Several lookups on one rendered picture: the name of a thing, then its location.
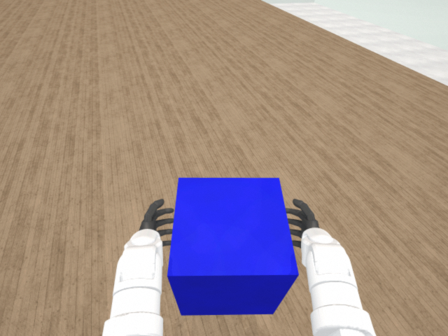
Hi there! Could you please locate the left robot forearm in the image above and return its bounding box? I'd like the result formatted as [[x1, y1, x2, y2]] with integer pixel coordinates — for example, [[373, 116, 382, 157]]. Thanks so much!
[[102, 229, 163, 336]]

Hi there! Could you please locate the robot right hand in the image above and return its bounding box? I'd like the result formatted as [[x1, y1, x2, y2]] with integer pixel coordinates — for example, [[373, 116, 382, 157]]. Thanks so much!
[[286, 199, 320, 248]]

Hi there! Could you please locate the robot left hand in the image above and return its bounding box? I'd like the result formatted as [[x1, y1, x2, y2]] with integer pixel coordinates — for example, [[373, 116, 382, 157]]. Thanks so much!
[[139, 199, 174, 246]]

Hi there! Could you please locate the right robot forearm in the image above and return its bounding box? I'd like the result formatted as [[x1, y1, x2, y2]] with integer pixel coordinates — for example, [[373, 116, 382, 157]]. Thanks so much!
[[301, 227, 376, 336]]

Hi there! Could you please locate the carton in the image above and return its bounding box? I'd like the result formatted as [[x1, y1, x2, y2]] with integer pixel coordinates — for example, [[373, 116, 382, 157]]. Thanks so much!
[[167, 178, 299, 316]]

